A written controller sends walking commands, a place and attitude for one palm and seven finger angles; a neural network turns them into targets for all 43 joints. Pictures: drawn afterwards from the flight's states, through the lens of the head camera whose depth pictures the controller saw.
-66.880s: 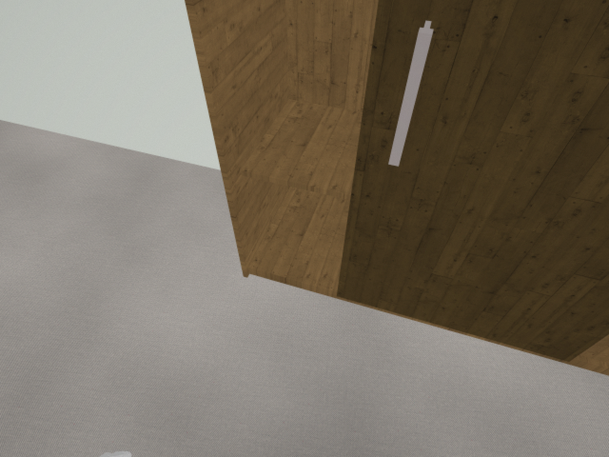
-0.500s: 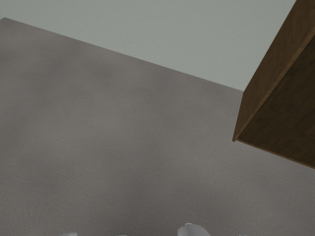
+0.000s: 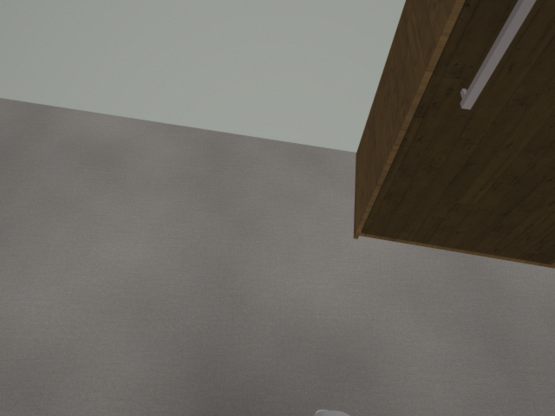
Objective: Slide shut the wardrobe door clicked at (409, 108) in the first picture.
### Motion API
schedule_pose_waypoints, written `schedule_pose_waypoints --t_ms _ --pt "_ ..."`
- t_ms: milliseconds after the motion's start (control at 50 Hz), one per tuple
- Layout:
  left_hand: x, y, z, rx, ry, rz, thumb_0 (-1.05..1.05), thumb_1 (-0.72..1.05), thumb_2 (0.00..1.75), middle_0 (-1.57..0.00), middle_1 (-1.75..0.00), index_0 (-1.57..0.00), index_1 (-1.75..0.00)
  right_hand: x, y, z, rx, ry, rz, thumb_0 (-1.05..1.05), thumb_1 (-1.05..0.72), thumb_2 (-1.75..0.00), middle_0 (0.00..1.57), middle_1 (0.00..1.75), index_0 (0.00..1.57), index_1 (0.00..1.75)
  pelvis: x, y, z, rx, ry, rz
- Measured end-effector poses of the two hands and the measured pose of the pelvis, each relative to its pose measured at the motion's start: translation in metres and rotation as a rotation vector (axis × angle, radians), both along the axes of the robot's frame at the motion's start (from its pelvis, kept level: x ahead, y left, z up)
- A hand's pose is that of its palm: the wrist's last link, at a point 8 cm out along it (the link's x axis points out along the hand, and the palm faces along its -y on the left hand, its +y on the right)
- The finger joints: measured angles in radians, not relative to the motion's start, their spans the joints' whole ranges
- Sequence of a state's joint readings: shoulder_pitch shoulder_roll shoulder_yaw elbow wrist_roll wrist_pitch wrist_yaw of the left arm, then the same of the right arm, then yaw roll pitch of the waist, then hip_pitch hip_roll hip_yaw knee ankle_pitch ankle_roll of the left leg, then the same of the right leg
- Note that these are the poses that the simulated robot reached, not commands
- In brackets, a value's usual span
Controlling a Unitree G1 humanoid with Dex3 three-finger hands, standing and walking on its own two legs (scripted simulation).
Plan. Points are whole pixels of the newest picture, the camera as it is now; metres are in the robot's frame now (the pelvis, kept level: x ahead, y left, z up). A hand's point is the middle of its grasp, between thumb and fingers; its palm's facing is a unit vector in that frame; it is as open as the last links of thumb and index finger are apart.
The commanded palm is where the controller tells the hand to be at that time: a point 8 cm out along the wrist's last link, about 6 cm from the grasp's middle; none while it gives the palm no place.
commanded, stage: take the last steps up to it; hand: right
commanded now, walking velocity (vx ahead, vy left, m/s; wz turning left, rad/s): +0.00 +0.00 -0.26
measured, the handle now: (492, 50) +0.85 -0.43 +0.12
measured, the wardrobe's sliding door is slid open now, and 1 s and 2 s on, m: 0.00 0.00 0.00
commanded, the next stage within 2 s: come to a stop and stand still in 1.28 s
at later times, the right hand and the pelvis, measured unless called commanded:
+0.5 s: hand out of the picture +0.13 -0.24 -0.14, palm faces +0.13 +0.97 -0.20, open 7.4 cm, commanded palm none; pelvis +0.07 -0.03 +0.02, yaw -6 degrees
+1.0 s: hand out of the picture +0.15 -0.29 -0.19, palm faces +0.26 +0.95 -0.18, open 7.3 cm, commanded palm none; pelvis +0.21 -0.11 -0.01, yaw -11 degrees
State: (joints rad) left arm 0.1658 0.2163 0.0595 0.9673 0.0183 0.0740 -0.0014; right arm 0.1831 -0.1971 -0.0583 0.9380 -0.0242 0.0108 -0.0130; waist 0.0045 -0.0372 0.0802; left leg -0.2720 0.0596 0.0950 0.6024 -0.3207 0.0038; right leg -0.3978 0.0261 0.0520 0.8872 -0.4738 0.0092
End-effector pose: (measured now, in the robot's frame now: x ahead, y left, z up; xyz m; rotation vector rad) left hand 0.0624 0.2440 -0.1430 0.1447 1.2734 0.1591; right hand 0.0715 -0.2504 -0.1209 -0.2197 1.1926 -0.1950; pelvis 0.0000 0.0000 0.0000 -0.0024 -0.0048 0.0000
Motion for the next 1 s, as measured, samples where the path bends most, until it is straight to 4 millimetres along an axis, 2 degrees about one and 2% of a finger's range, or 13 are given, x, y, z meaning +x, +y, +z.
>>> schedule_pose_waypoints --t_ms 140,240,300,360,460,540,600,660,720,780,880,940,1000 --pt "0.02 -0.007 0.017 0.018 -0.004 -0.053 0.01 0.91 0.9 -0.2 -0.3 -0.2 -0.3 -0.03 0.01 -0.007 0.068 0.058 -0.063 0.0 -0.91 -0.9 0.2 0.3 0.2 0.3 0.005 -0.006 0.009 -0.023 -0.002 -0.045" --pt "0.037 -0.022 0.018 0.056 -0.034 -0.113 0.01 0.91 0.9 -0.2 -0.3 -0.2 -0.3 -0.052 -0.008 -0.029 0.114 0.108 -0.137 0.0 -0.91 -0.9 0.2 0.3 0.2 0.3 0.014 -0.022 -0.002 -0.011 0.004 -0.081" --pt "0.034 -0.031 0.022 0.062 -0.034 -0.112 0.01 0.91 0.9 -0.2 -0.3 -0.2 -0.3 -0.053 -0.02 -0.028 0.11 0.155 -0.145 0.0 -0.91 -0.9 0.2 0.3 0.2 0.3 0.021 -0.028 0.001 -0.006 0.001 -0.079" --pt "0.023 -0.038 0.024 0.053 0.011 -0.108 0.01 0.91 0.9 -0.2 -0.3 -0.2 -0.3 -0.035 -0.028 -0.016 0.105 0.137 -0.143 0.01 -0.91 -0.9 0.2 0.3 0.2 0.3 0.032 -0.032 0.01 0.005 0.001 -0.094" --pt "0.004 -0.045 0.021 0.017 0.123 -0.094 0.01 0.91 0.9 -0.2 -0.3 -0.2 -0.3 0.018 -0.034 0.002 0.083 0.045 -0.121 0.01 -0.91 -0.9 0.2 0.3 0.2 0.3 0.055 -0.033 0.017 0.013 0.001 -0.11" --pt "-0.001 -0.042 0.01 -0.017 0.196 -0.068 0.01 0.91 0.9 -0.2 -0.3 -0.2 -0.3 0.067 -0.031 0.009 0.056 -0.026 -0.088 0.01 -0.91 -0.9 0.2 0.3 0.2 0.3 0.079 -0.028 0.012 0.001 -0.005 -0.11" --pt "0.007 -0.037 -0.007 -0.034 0.233 -0.067 0.01 0.9 0.9 -0.2 -0.3 -0.2 -0.3 0.096 -0.028 0.003 0.031 -0.104 -0.086 0.0 -0.91 -0.9 0.2 0.3 0.2 0.3 0.097 -0.022 -0.003 -0.021 -0.013 -0.133" --pt "0.034 -0.033 -0.007 -0.025 0.236 -0.087 0.01 0.91 0.9 -0.2 -0.3 -0.2 -0.3 0.1 -0.023 0.002 0.036 -0.101 -0.12 0.0 -0.91 -0.9 0.2 0.3 0.2 0.3 0.112 -0.024 -0.001 -0.007 -0.026 -0.156" --pt "0.076 -0.036 0.004 -0.011 0.177 -0.099 0.01 0.91 0.9 -0.2 -0.3 -0.2 -0.3 0.092 -0.017 0.001 0.065 -0.04 -0.145 0.0 -0.91 -0.9 0.2 0.3 0.2 0.3 0.128 -0.03 0.008 -0.007 -0.015 -0.165" --pt "0.122 -0.046 0.017 -0.002 0.103 -0.128 0.01 0.91 0.9 -0.2 -0.3 -0.2 -0.3 0.08 -0.028 0.0 0.069 0.016 -0.195 0.0 -0.94 -0.9 0.2 0.3 0.2 0.3 0.146 -0.039 0.015 -0.009 -0.005 -0.178" --pt "0.201 -0.079 0.027 0.019 0.001 -0.216 0.01 0.91 0.9 -0.19 -0.3 -0.19 -0.3 0.061 -0.051 -0.012 0.107 0.111 -0.261 0.0 -0.94 -0.9 0.2 0.3 0.2 0.3 0.175 -0.067 0.013 -0.006 -0.005 -0.195" --pt "0.244 -0.103 0.022 0.041 -0.076 -0.251 0.01 0.91 0.9 -0.19 -0.3 -0.19 -0.3 0.052 -0.071 -0.028 0.131 0.182 -0.292 0.0 -0.93 -0.9 0.2 0.3 0.2 0.3 0.196 -0.094 0.0 0.009 -0.01 -0.194" --pt "0.267 -0.125 0.02 0.052 -0.118 -0.247 0.01 0.91 0.9 -0.2 -0.3 -0.2 -0.3 0.06 -0.092 -0.035 0.127 0.246 -0.287 0.0 -0.92 -0.9 0.2 0.3 0.2 0.3 0.21 -0.11 -0.006 0.001 -0.012 -0.185"
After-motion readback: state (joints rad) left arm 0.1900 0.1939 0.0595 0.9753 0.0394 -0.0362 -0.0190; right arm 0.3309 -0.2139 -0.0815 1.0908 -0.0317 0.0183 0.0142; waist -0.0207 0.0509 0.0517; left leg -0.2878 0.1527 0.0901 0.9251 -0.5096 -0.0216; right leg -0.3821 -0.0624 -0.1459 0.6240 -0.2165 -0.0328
